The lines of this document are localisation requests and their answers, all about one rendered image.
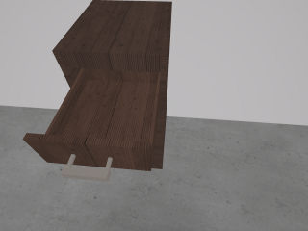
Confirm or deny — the handle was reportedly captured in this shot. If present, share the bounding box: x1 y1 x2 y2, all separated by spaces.
61 154 113 182

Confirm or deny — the cabinet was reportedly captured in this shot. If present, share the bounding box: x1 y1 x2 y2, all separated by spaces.
52 0 172 169

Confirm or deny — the drawer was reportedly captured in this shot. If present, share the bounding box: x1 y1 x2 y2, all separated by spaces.
23 68 161 171

